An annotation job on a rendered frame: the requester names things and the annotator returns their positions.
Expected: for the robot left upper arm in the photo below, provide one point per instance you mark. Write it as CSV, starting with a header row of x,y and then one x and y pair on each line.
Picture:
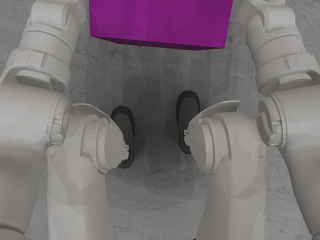
x,y
32,119

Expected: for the robot shin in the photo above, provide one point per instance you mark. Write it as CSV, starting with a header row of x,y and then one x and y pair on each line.
x,y
225,106
87,109

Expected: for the left robot shin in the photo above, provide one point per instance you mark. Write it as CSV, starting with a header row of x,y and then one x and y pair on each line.
x,y
87,109

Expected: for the right robot forearm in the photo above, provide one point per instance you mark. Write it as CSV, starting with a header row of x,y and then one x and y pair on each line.
x,y
276,47

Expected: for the right robot shin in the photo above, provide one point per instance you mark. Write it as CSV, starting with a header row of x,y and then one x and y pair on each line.
x,y
225,106

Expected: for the left robot forearm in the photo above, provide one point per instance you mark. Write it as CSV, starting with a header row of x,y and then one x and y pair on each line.
x,y
47,46

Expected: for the carton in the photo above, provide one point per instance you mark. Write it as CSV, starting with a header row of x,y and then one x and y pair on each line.
x,y
175,24

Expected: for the robot right upper arm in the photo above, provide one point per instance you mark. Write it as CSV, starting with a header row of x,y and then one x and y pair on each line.
x,y
290,121

